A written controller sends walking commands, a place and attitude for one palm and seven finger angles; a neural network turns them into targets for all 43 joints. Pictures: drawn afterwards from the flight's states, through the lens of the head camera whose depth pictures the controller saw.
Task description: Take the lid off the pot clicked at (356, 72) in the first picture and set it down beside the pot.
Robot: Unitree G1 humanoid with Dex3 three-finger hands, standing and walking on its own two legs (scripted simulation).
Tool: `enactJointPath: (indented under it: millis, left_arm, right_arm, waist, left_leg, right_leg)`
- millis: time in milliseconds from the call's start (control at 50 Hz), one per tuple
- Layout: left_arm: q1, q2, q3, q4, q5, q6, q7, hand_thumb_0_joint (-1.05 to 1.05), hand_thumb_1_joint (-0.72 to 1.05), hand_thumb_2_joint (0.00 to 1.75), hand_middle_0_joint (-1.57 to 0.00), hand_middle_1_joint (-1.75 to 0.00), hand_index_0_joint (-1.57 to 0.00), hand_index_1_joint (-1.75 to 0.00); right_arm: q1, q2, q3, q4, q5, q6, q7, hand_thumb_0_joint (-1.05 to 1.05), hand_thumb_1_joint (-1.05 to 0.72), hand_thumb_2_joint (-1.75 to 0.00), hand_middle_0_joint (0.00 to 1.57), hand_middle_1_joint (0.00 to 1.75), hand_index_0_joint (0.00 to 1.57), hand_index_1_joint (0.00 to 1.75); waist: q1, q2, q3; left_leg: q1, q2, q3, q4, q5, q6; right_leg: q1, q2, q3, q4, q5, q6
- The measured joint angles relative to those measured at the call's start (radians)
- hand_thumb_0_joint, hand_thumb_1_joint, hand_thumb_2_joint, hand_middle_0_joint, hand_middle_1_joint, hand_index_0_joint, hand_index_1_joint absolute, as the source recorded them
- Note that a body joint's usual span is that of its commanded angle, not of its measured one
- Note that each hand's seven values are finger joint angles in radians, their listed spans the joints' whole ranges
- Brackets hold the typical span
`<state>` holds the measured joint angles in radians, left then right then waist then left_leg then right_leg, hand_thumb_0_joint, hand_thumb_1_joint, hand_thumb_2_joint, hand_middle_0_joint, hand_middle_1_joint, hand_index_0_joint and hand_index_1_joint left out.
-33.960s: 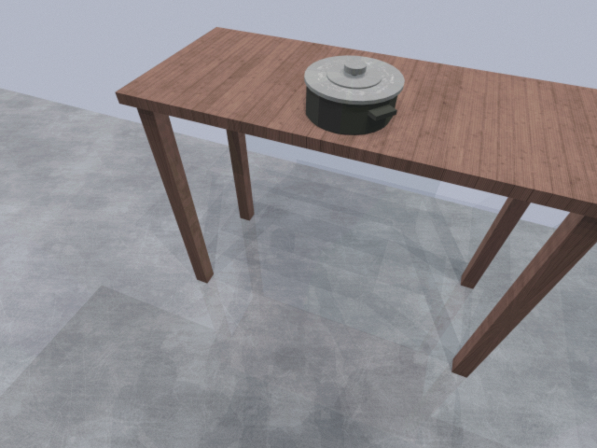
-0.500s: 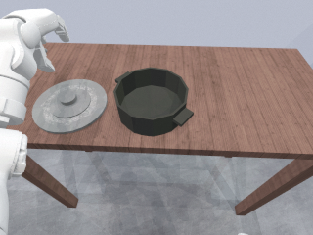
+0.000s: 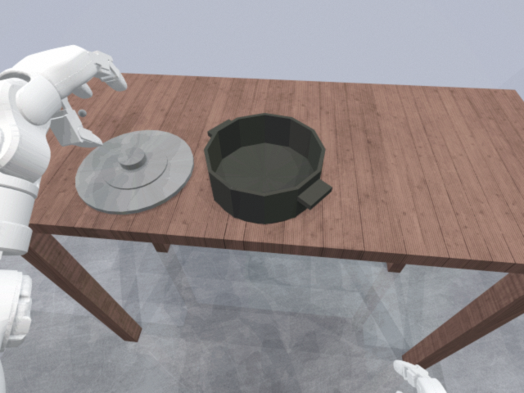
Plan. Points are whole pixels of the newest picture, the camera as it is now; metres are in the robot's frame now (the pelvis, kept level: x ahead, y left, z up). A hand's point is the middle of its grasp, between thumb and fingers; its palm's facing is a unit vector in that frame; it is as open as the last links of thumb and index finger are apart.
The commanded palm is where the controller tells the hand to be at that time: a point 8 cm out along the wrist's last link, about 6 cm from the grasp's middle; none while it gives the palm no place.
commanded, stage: draw the hand back to the body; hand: left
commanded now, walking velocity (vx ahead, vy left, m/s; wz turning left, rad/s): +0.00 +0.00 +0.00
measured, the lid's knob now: (132, 158) +0.47 +0.27 +0.08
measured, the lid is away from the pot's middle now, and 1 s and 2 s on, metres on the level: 0.24 0.24 0.24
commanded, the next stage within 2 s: step back with the hand held close in 1.74 s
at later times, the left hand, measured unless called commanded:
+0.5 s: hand (96, 103) +0.35 +0.21 +0.28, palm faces +0.42 -0.87 -0.25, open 9.9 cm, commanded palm +0.30 +0.25 +0.28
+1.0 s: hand (53, 177) +0.25 +0.20 +0.27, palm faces +0.51 -0.84 -0.20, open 7.7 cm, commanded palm +0.19 +0.23 +0.28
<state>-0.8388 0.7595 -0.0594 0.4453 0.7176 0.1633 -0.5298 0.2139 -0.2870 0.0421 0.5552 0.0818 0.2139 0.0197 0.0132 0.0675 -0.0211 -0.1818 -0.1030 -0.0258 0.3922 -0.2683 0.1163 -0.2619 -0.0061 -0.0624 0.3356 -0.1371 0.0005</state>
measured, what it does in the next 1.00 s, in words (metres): shifts its weight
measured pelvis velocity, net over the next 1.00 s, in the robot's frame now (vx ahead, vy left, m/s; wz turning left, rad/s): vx -0.02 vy -0.07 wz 0.01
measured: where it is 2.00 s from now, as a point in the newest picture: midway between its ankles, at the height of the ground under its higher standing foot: outside the picture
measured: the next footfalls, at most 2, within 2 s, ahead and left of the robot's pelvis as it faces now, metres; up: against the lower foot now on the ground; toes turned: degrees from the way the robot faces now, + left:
none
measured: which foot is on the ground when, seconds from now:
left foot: down 0.00-1.00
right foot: down 0.00-1.00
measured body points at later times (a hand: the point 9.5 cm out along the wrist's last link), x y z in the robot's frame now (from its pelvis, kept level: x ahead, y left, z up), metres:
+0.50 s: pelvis +0.02 -0.05 +0.00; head +0.04 -0.06 +0.45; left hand +0.33 +0.25 +0.29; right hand +0.18 -0.29 -0.10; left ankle -0.05 +0.04 -0.74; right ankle +0.02 -0.13 -0.74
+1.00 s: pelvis -0.02 -0.07 +0.00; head -0.03 -0.08 +0.45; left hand +0.22 +0.25 +0.28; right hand +0.19 -0.28 -0.09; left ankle -0.05 +0.03 -0.74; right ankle +0.02 -0.13 -0.74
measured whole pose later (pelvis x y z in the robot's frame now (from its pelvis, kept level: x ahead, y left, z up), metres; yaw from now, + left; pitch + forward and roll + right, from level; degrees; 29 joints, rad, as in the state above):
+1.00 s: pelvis -0.02 -0.07 +0.00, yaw +1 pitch -4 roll -1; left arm -0.13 0.44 0.41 -0.21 -0.13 -0.06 0.09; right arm 0.10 -0.23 0.03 0.68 0.04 -0.02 -0.02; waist 0.06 0.06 0.03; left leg -0.09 -0.03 -0.04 0.46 -0.30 0.03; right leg -0.16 0.10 -0.03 0.38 -0.15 -0.08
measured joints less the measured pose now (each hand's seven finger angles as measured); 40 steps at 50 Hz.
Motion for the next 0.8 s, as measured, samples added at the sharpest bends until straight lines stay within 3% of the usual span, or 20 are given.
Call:
enactJointPath:
  millis: [20, 40, 80, 100, 140, 200, 280, 380, 440, 520, 600, 720, 800]
  left_arm:
    - [0.012, -0.030, 0.043, -0.004, -0.149, -0.029, 0.067, 0.00, -0.14, 0.93, -0.52, -0.57, -0.52, -0.58]
    - [0.028, -0.065, 0.072, -0.018, -0.265, -0.060, 0.140, 0.00, -0.14, 0.93, -0.52, -0.57, -0.52, -0.58]
    - [0.080, -0.141, 0.132, -0.064, -0.455, -0.121, 0.262, 0.00, -0.14, 0.93, -0.52, -0.57, -0.52, -0.58]
    - [0.115, -0.170, 0.171, -0.090, -0.523, -0.150, 0.310, 0.00, -0.14, 0.93, -0.52, -0.57, -0.52, -0.58]
    - [0.191, -0.201, 0.256, -0.139, -0.617, -0.184, 0.386, 0.00, -0.14, 0.93, -0.52, -0.57, -0.52, -0.58]
    - [0.243, -0.227, 0.324, -0.213, -0.692, -0.198, 0.474, 0.00, -0.13, 0.93, -0.51, -0.57, -0.52, -0.57]
    - [0.289, -0.272, 0.352, -0.324, -0.746, -0.233, 0.537, 0.00, -0.07, 0.93, -0.49, -0.55, -0.49, -0.56]
    - [0.387, -0.244, 0.430, -0.365, -0.782, -0.228, 0.554, 0.00, 0.03, 0.92, -0.46, -0.53, -0.46, -0.53]
    - [0.440, -0.269, 0.436, -0.437, -0.800, -0.220, 0.561, 0.00, 0.10, 0.92, -0.44, -0.51, -0.44, -0.51]
    - [0.522, -0.280, 0.442, -0.523, -0.809, -0.226, 0.563, 0.00, 0.20, 0.92, -0.41, -0.48, -0.41, -0.49]
    - [0.536, -0.264, 0.462, -0.520, -0.817, -0.222, 0.571, 0.01, 0.30, 0.92, -0.38, -0.45, -0.38, -0.46]
    - [0.601, -0.306, 0.459, -0.580, -0.831, -0.210, 0.584, 0.01, 0.45, 0.91, -0.33, -0.41, -0.34, -0.42]
    - [0.628, -0.296, 0.466, -0.591, -0.834, -0.213, 0.593, 0.01, 0.56, 0.91, -0.31, -0.39, -0.31, -0.39]
  right_arm:
    - [0.008, 0.009, -0.005, -0.005, -0.006, -0.028, -0.010, 0.00, -0.91, -0.90, 0.20, 0.30, 0.20, 0.30]
    - [0.015, 0.019, -0.003, -0.005, -0.011, -0.054, -0.017, 0.00, -0.91, -0.90, 0.20, 0.30, 0.20, 0.30]
    - [0.020, 0.040, 0.013, 0.006, -0.020, -0.091, -0.027, 0.00, -0.91, -0.90, 0.20, 0.30, 0.20, 0.30]
    - [0.016, 0.049, 0.024, 0.014, -0.024, -0.103, -0.031, 0.00, -0.91, -0.90, 0.20, 0.30, 0.20, 0.30]
    - [0.000, 0.067, 0.039, 0.030, -0.034, -0.117, -0.034, 0.00, -0.91, -0.90, 0.20, 0.30, 0.20, 0.30]
    - [0.005, 0.087, 0.033, 0.042, -0.044, -0.154, -0.035, 0.00, -0.91, -0.90, 0.20, 0.30, 0.20, 0.30]
    - [0.014, 0.074, 0.016, 0.070, -0.055, -0.213, -0.014, 0.00, -0.91, -0.90, 0.20, 0.30, 0.20, 0.30]
    - [-0.003, 0.045, -0.009, 0.093, -0.052, -0.208, -0.010, 0.01, -0.91, -0.90, 0.20, 0.30, 0.20, 0.30]
    - [-0.003, 0.030, -0.024, 0.097, -0.042, -0.214, -0.007, 0.01, -0.91, -0.90, 0.20, 0.30, 0.20, 0.30]
    - [-0.027, 0.021, -0.026, 0.101, -0.041, -0.214, -0.011, 0.01, -0.91, -0.90, 0.20, 0.30, 0.20, 0.30]
    - [-0.057, 0.025, -0.024, 0.099, -0.040, -0.212, -0.026, 0.01, -0.91, -0.90, 0.20, 0.30, 0.20, 0.30]
    - [-0.084, 0.029, -0.020, 0.088, -0.039, -0.223, -0.031, 0.01, -0.91, -0.90, 0.20, 0.30, 0.20, 0.30]
    - [-0.103, 0.041, -0.012, 0.095, -0.043, -0.226, -0.040, 0.01, -0.91, -0.90, 0.20, 0.30, 0.20, 0.30]
  waist:
    - [0.009, -0.003, 0.017]
    - [0.013, -0.010, 0.031]
    - [0.008, -0.032, 0.045]
    - [0.003, -0.044, 0.048]
    - [-0.005, -0.053, 0.049]
    - [-0.008, -0.071, 0.050]
    - [0.001, -0.071, 0.055]
    - [0.000, -0.030, 0.037]
    - [0.013, -0.021, 0.033]
    - [0.020, -0.017, 0.028]
    - [0.024, -0.019, 0.030]
    - [0.039, -0.016, 0.028]
    - [0.041, -0.017, 0.033]
  left_leg:
    - [0.016, -0.001, -0.003, -0.004, 0.001, -0.005]
    - [0.034, -0.003, -0.009, -0.013, 0.004, -0.010]
    - [0.061, -0.012, -0.024, -0.031, 0.012, -0.016]
    - [0.068, -0.013, -0.026, -0.030, 0.011, -0.015]
    - [0.071, 0.002, -0.016, -0.011, -0.006, -0.016]
    - [0.077, 0.023, -0.010, 0.002, -0.025, -0.032]
    - [0.096, 0.028, -0.013, -0.003, -0.031, -0.043]
    - [0.083, 0.050, -0.005, 0.014, -0.044, -0.055]
    - [0.082, 0.056, -0.006, 0.009, -0.041, -0.062]
    - [0.081, 0.063, 0.000, 0.010, -0.037, -0.067]
    - [0.081, 0.075, -0.007, 0.015, -0.049, -0.074]
    - [0.084, 0.077, -0.010, 0.025, -0.042, -0.084]
    - [0.090, 0.078, -0.013, 0.038, -0.040, -0.088]
  right_leg:
    - [0.011, 0.001, 0.001, 0.009, -0.010, -0.011]
    - [0.021, 0.005, 0.009, 0.020, -0.030, -0.023]
    - [0.035, 0.015, 0.037, 0.036, -0.045, -0.041]
    - [0.041, 0.018, 0.046, 0.034, -0.028, -0.038]
    - [0.051, 0.035, 0.058, 0.029, -0.025, -0.017]
    - [0.065, 0.056, 0.063, 0.020, -0.029, -0.020]
    - [0.074, 0.061, 0.059, 0.035, -0.049, -0.033]
    - [0.077, 0.085, 0.064, 0.012, -0.041, -0.043]
    - [0.079, 0.089, 0.060, 0.003, -0.038, -0.050]
    - [0.077, 0.094, 0.056, 0.005, -0.038, -0.060]
    - [0.074, 0.104, 0.043, 0.017, -0.041, -0.072]
    - [0.079, 0.105, 0.037, 0.027, -0.035, -0.080]
    - [0.086, 0.106, 0.033, 0.037, -0.034, -0.084]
